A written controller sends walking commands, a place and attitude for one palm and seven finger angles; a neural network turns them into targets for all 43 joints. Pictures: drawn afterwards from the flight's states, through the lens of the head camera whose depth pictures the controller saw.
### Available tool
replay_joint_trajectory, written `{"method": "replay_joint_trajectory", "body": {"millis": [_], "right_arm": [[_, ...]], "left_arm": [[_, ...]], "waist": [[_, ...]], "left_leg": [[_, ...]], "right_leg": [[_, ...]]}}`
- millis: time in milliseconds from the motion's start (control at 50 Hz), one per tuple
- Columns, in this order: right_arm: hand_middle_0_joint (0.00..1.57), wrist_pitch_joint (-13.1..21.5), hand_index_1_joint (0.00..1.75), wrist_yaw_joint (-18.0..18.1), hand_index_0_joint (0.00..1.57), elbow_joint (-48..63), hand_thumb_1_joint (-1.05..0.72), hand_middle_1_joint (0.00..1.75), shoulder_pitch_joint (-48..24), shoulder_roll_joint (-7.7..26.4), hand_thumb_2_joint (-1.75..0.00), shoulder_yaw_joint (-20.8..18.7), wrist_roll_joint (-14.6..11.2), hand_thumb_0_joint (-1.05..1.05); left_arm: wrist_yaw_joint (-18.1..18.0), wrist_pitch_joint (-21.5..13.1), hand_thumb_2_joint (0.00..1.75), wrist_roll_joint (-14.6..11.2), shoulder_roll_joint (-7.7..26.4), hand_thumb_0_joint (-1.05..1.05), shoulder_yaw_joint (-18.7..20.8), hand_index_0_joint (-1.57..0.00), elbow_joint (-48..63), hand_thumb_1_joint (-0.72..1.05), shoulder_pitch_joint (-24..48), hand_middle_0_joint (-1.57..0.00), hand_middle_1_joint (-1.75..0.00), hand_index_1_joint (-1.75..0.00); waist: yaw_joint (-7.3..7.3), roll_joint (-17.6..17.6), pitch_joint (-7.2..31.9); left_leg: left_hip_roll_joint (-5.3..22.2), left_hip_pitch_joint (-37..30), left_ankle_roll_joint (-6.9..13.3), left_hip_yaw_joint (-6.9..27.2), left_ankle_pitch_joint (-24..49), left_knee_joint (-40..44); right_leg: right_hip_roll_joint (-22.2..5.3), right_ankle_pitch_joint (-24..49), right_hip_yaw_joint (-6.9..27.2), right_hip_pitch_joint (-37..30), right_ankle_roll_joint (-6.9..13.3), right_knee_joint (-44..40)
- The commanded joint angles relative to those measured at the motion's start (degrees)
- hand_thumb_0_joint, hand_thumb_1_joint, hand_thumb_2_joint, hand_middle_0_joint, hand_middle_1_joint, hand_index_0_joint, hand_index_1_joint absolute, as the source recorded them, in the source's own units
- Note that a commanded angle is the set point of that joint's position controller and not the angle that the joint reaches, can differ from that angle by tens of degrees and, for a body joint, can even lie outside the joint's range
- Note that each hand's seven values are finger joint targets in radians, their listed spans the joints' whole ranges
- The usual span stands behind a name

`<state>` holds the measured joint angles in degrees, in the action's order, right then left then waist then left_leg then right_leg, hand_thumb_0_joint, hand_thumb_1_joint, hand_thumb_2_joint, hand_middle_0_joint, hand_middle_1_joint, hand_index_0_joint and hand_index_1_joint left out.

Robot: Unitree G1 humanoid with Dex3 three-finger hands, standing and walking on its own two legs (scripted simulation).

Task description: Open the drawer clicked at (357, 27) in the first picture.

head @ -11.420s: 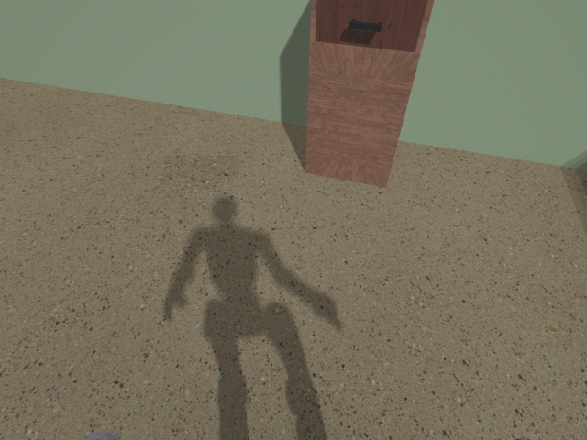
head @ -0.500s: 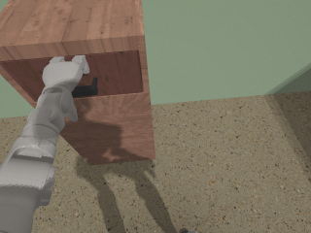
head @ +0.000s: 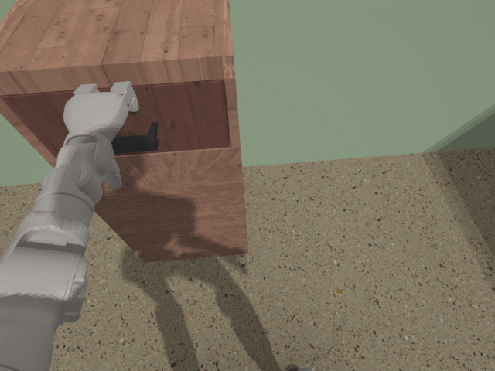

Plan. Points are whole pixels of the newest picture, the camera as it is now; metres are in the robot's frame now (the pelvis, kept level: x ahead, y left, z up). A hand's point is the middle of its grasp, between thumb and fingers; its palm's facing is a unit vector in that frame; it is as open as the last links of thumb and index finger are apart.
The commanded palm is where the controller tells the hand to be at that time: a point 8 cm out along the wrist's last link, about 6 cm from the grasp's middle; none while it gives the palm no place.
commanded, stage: lower the fingers behind the handle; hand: left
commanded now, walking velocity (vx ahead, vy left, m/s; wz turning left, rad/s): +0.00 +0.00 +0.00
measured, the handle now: (128, 136) +0.54 +0.23 +0.03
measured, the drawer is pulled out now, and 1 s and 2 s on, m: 0.00 0.00 0.00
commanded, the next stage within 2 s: close the thumb around the handle in 1.62 s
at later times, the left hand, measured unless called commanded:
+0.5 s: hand (112, 152) +0.48 +0.24 +0.05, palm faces -0.03 +0.02 -1.00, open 13.9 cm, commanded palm +0.46 +0.23 +0.11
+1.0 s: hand (125, 162) +0.48 +0.23 +0.02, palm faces -0.07 +0.00 -1.00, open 13.9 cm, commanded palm +0.47 +0.23 +0.07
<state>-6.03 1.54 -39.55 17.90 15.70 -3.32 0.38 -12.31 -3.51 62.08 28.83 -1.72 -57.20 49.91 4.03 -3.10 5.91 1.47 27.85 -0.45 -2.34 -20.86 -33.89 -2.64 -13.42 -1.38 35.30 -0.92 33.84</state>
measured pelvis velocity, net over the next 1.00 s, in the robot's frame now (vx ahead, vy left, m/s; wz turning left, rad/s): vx -0.01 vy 0.01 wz -0.01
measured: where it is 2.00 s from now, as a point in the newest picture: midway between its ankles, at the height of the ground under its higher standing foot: outside the picture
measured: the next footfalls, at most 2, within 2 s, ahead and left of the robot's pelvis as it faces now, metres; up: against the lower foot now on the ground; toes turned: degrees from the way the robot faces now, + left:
none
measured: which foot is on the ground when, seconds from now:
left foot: down 0.00-1.00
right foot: down 0.00-1.00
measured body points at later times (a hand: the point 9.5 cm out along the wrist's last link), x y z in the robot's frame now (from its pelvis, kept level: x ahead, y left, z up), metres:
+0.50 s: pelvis +0.00 +0.01 -0.01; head +0.09 -0.01 +0.44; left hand +0.48 +0.23 +0.11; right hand +0.02 -0.27 -0.14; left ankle -0.06 +0.12 -0.72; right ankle +0.02 -0.13 -0.72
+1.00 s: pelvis -0.01 +0.01 -0.02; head +0.10 -0.01 +0.42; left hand +0.48 +0.22 +0.07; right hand +0.00 -0.27 -0.15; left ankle -0.06 +0.12 -0.72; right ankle +0.02 -0.13 -0.72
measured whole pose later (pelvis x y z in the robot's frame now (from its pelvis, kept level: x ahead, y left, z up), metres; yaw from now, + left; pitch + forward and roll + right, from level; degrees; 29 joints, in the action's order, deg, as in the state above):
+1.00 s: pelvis -0.01 +0.01 -0.02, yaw +0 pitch +20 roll +0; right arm -5.0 0.5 -41.9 20.0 16.0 -3.5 1.7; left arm -17.3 -4.6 63.3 28.8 -0.7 -63.5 49.8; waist 6.1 -2.8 7.1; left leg 1.7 37.6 0.0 -2.5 -23.8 -41.7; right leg -2.6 -15.0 -0.9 44.4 -1.3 39.8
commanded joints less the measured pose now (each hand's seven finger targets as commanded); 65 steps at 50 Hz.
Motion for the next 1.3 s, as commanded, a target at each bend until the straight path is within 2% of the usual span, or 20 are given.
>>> {"method": "replay_joint_trajectory", "body": {"millis": [0, 60, 160, 260, 320, 360, 420, 500, 560, 680, 760, 800, 880, 900, 1000, 1100, 1160, 1180, 1220, 1280], "right_arm": [[0.20, 1.02, 0.30, 0.37, 0.20, 4.04, -0.90, 0.30, 5.54, 8.36, -0.90, -2.70, -0.19, 0.00], [0.20, 0.93, 0.30, 0.65, 0.20, 4.27, -0.90, 0.30, 5.65, 8.60, -0.90, -2.77, -0.49, 0.00], [0.20, 0.98, 0.30, 1.23, 0.20, 4.23, -0.90, 0.30, 6.34, 8.67, -0.90, -2.89, -0.22, 0.00], [0.20, 1.51, 0.30, 0.71, 0.20, 3.46, -0.90, 0.30, 7.44, 8.51, -0.90, -3.40, 0.58, 0.00], [0.20, 1.62, 0.30, -0.05, 0.20, 2.67, -0.90, 0.30, 7.89, 8.34, -0.90, -3.55, 0.76, 0.00], [0.20, 1.50, 0.30, -0.28, 0.20, 2.26, -0.90, 0.30, 7.67, 8.85, -0.90, -3.63, 0.81, 0.00], [0.20, 1.59, 0.30, -0.42, 0.20, 1.96, -0.90, 0.30, 7.81, 8.77, -0.90, -3.55, 0.39, 0.00], [0.20, 1.73, 0.30, 0.02, 0.20, 1.84, -0.90, 0.30, 8.38, 8.65, -0.90, -3.62, 0.65, 0.00], [0.20, 1.66, 0.30, 0.27, 0.20, 1.65, -0.90, 0.30, 8.27, 9.15, -0.90, -3.20, 0.76, 0.00], [0.20, 1.79, 0.30, -0.15, 0.20, 1.92, -0.90, 0.30, 8.61, 9.20, -0.90, -2.93, 1.10, 0.00], [0.20, 1.97, 0.30, -0.53, 0.20, 1.98, -0.90, 0.30, 9.08, 9.05, -0.90, -3.48, 1.23, 0.00], [0.20, 2.03, 0.30, -0.37, 0.20, 1.52, -0.90, 0.30, 9.52, 9.20, -0.90, -3.50, 1.09, 0.00], [0.20, 1.92, 0.30, -0.46, 0.20, 0.73, -0.90, 0.30, 9.92, 9.38, -0.90, -3.47, 1.34, 0.00], [0.20, 1.97, 0.30, -0.42, 0.20, 0.64, -0.90, 0.30, 9.99, 9.25, -0.90, -3.43, 1.27, 0.00], [0.20, 2.18, 0.30, -0.46, 0.20, 0.33, -0.90, 0.30, 10.07, 9.57, -0.90, -3.24, 1.65, 0.00], [0.20, 2.32, 0.30, -0.74, 0.20, 0.38, -0.90, 0.30, 10.48, 9.58, -0.90, -3.31, 1.89, 0.00], [0.20, 2.24, 0.30, -0.73, 0.20, 0.09, -0.90, 0.30, 10.70, 9.79, -0.90, -3.37, 1.94, 0.00], [0.20, 2.34, 0.30, -0.80, 0.20, 0.08, -0.90, 0.30, 11.02, 9.68, -0.90, -3.48, 2.00, 0.00], [0.20, 2.34, 0.30, -0.86, 0.20, -0.04, -0.90, 0.30, 11.13, 9.55, -0.90, -3.54, 1.96, 0.00], [0.20, 2.12, 0.30, -0.82, 0.20, -0.36, -0.90, 0.30, 11.26, 9.89, -0.90, -3.26, 1.84, 0.00]], "left_arm": [[-1.23, 1.55, 0.30, -1.17, 16.47, 0.00, 4.80, -0.30, 9.35, -0.50, 24.81, -0.30, -1.20, -1.20], [0.67, 1.24, 0.30, -1.40, 13.42, 0.00, 2.28, -0.30, 8.05, -0.50, 23.27, -0.30, -1.20, -1.20], [0.99, -2.86, 0.30, -1.15, 16.26, 0.00, 4.39, -0.30, 11.10, -0.50, 23.90, -0.30, -1.20, -1.20], [-3.07, -4.74, 0.30, -0.24, 18.24, 0.00, 6.78, -0.30, 13.54, -0.50, 25.82, -0.30, -1.20, -1.20], [-5.16, -3.06, 0.30, -0.05, 15.70, 0.00, 5.36, -0.30, 11.21, -0.50, 24.79, -0.30, -1.20, -1.20], [-5.84, -1.79, 0.30, 0.07, 17.37, 0.00, 6.99, -0.30, 10.47, -0.50, 24.14, -0.30, -1.20, -1.20], [-5.57, 0.23, 0.30, 0.26, 13.48, 0.00, 3.05, -0.30, 8.14, -0.50, 25.69, -0.30, -1.20, -1.20], [-4.62, -0.45, 0.30, 0.03, 13.11, 0.00, 2.66, -0.30, 8.50, -0.50, 26.52, -0.30, -1.20, -1.20], [-4.48, -1.21, 0.30, -0.08, 15.63, 0.00, 4.80, -0.30, 6.48, -0.50, 25.63, -0.30, -1.20, -1.20], [-6.11, -1.33, 0.30, 0.95, 18.22, 0.00, 6.62, -0.30, 5.63, -0.50, 23.93, -0.30, -1.20, -1.20], [-6.47, -1.34, 0.30, 0.62, 14.56, 0.00, 4.57, -0.30, 6.42, -0.50, 23.75, -0.30, -1.20, -1.20], [-6.51, -1.16, 0.30, 0.69, 14.18, 0.00, 3.73, -0.30, 5.79, -0.50, 24.89, -0.30, -1.20, -1.20], [-7.01, -1.19, 0.30, 0.72, 15.23, 0.00, 4.71, -0.30, 4.81, -0.50, 24.53, -0.30, -1.20, -1.20], [-7.10, -1.02, 0.30, 0.77, 13.69, 0.00, 3.42, -0.30, 3.92, -0.50, 24.85, -0.30, -1.20, -1.20], [-8.10, -1.42, 0.30, 1.16, 17.09, 0.00, 5.69, -0.30, 4.25, -0.50, 26.00, -0.30, -1.20, -1.20], [-8.52, -1.25, 0.30, 1.34, 16.47, 0.00, 5.48, -0.30, 3.70, -0.50, 24.91, -0.30, -1.20, -1.20], [-8.59, -1.14, 0.30, 1.19, 16.35, 0.00, 5.51, -0.30, 3.20, -0.50, 25.28, -0.30, -1.20, -1.20], [-8.66, -1.38, 0.30, 1.27, 16.23, 0.00, 5.29, -0.30, 4.23, -0.50, 25.52, -0.30, -1.20, -1.20], [-8.74, -0.97, 0.30, 1.22, 14.46, 0.00, 4.21, -0.30, 3.29, -0.50, 24.99, -0.30, -1.20, -1.20], [-8.57, -0.20, 0.30, 1.01, 16.19, 0.00, 4.82, -0.30, 2.32, -0.50, 26.05, -0.30, -1.20, -1.20]], "waist": [[0.17, 2.43, 23.90], [0.89, 4.15, 21.17], [0.99, 3.11, 21.47], [0.47, -0.15, 25.29], [0.93, -0.52, 24.99], [0.70, 0.43, 26.30], [1.99, 0.58, 23.33], [2.31, -0.30, 25.24], [2.27, 2.45, 23.47], [1.36, 1.02, 25.13], [2.13, 0.66, 26.90], [2.97, 1.34, 25.18], [2.78, 0.67, 25.75], [3.35, 1.27, 24.69], [3.13, 0.49, 26.39], [2.96, -1.10, 28.17], [3.80, 0.73, 28.11], [3.42, -0.98, 29.43], [3.89, 0.05, 28.51], [4.17, 0.07, 27.58]], "left_leg": [[-2.86, -4.51, 2.27, -0.81, 27.55, 2.23], [-2.81, -4.04, 2.47, -0.89, 25.28, 2.67], [-2.85, -3.56, 2.56, -0.56, 24.02, 1.94], [-2.86, -3.86, 2.15, -0.21, 27.00, 0.12], [-2.63, -3.61, 1.85, -0.15, 29.02, -0.64], [-2.59, -3.38, 1.96, -0.23, 30.11, -1.07], [-2.51, -2.89, 1.86, 0.06, 26.15, -0.40], [-2.53, -4.42, 2.09, 0.26, 27.08, -1.06], [-2.70, -1.44, 2.28, 0.26, 24.22, -1.26], [-2.82, 1.32, 2.16, -0.19, 24.67, -2.65], [-2.60, -0.04, 2.07, 0.15, 26.26, -3.75], [-2.47, 0.78, 2.09, 0.36, 24.95, -3.87], [-2.58, 1.41, 2.09, 0.47, 24.13, -4.40], [-2.61, 1.83, 2.12, 0.52, 23.13, -4.45], [-2.87, 3.86, 2.28, 0.40, 21.67, -5.55], [-2.83, 4.00, 2.09, 0.54, 23.86, -7.10], [-2.67, 4.66, 2.19, 0.72, 23.99, -7.94], [-2.71, 4.47, 2.13, 0.59, 24.00, -8.12], [-2.60, 4.37, 2.12, 0.77, 23.89, -8.32], [-2.70, 5.53, 2.19, 0.91, 22.43, -8.17]], "right_leg": [[3.42, 22.66, -0.72, -21.84, 2.19, -0.33], [3.52, 20.65, -0.72, -20.38, 2.26, -1.42], [3.55, 19.18, -0.26, -18.99, 2.39, -0.80], [3.66, 20.13, -0.12, -17.83, 2.63, 1.21], [3.80, 21.20, -0.55, -16.45, 2.53, 1.96], [3.87, 22.08, -0.50, -17.23, 2.52, 2.21], [3.95, 18.64, -0.88, -14.72, 2.44, 1.35], [3.92, 19.13, -0.50, -14.66, 2.44, 1.43], [3.89, 17.99, -0.41, -14.55, 2.43, 1.68], [3.66, 19.37, -0.17, -14.62, 2.37, 3.81], [3.96, 19.40, -0.37, -13.13, 2.41, 4.04], [3.96, 18.69, -0.38, -11.70, 2.25, 4.10], [3.90, 17.63, -0.36, -10.97, 2.32, 4.61], [3.96, 16.92, -0.56, -10.00, 2.32, 4.50], [3.75, 16.94, -0.13, -10.26, 2.27, 5.69], [3.84, 18.05, -0.22, -9.18, 2.36, 7.14], [3.91, 18.26, -0.23, -8.45, 2.24, 7.38], [3.80, 18.37, -0.09, -8.59, 2.17, 7.74], [3.93, 17.92, -0.39, -7.58, 2.18, 7.74], [3.88, 17.19, -0.29, -7.55, 2.15, 7.66]]}}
